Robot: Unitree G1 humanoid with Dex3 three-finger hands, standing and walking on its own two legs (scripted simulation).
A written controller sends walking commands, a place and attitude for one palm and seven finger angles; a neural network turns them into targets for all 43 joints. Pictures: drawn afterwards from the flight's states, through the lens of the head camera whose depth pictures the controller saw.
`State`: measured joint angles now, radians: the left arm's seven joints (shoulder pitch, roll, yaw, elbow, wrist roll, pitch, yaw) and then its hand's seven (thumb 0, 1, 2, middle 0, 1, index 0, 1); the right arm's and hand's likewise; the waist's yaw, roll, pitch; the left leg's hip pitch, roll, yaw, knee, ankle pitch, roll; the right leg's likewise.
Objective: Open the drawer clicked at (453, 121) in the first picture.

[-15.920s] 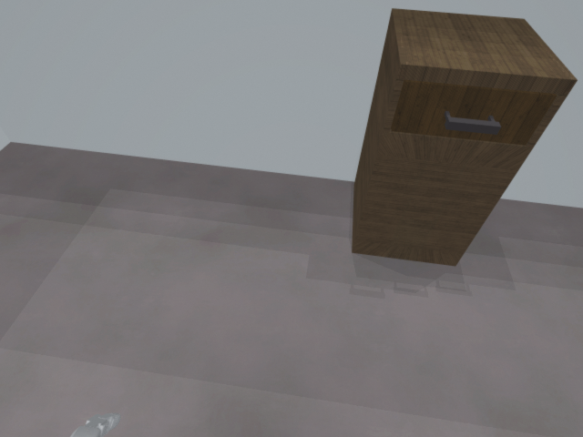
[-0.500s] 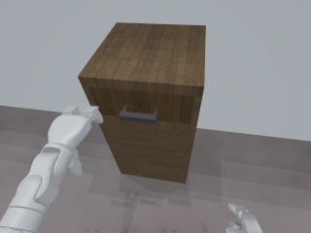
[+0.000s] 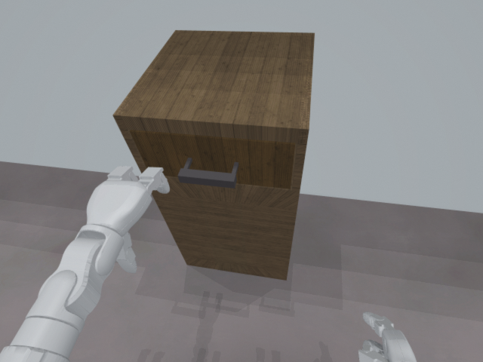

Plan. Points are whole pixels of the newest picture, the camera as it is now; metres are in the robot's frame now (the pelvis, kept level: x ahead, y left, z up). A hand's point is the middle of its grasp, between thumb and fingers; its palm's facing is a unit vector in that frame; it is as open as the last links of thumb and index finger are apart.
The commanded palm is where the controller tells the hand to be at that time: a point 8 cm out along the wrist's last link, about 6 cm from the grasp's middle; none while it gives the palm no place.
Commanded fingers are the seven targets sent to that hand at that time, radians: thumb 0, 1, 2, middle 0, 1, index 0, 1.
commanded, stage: move the hooked fingers above the handle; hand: left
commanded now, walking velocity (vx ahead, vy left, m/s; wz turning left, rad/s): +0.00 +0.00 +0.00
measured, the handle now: (209, 171) +0.53 +0.16 -0.06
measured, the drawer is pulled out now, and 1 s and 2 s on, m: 0.00 0.00 0.00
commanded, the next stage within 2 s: none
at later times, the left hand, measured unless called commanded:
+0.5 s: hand (163, 201) +0.37 +0.20 +0.04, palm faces -0.01 -0.06 -1.00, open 13.8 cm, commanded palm +0.36 +0.22 +0.10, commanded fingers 0.00 -0.50 0.30 -0.30 -1.20 -0.30 -1.20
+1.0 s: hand (185, 178) +0.44 +0.18 +0.02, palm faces +0.02 -0.03 -1.00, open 13.8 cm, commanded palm +0.42 +0.19 +0.07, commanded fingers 0.00 -0.50 0.30 -0.30 -1.20 -0.30 -1.20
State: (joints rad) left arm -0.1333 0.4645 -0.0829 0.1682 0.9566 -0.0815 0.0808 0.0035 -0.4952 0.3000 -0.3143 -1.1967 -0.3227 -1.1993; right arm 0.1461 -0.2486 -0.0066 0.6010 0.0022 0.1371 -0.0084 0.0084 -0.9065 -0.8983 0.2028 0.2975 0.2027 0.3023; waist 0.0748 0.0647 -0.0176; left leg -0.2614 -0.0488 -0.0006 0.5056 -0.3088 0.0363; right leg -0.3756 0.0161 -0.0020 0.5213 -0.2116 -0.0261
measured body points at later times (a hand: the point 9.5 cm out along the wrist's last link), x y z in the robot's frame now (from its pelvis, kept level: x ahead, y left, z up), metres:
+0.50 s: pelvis +0.00 -0.01 -0.01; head +0.05 -0.04 +0.44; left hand +0.36 +0.20 +0.10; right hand +0.14 -0.27 -0.14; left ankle -0.03 +0.10 -0.73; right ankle +0.03 -0.10 -0.73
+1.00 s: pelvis +0.00 +0.00 -0.02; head +0.07 -0.02 +0.43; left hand +0.43 +0.18 +0.08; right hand +0.08 -0.26 -0.15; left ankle -0.03 +0.10 -0.73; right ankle +0.03 -0.10 -0.73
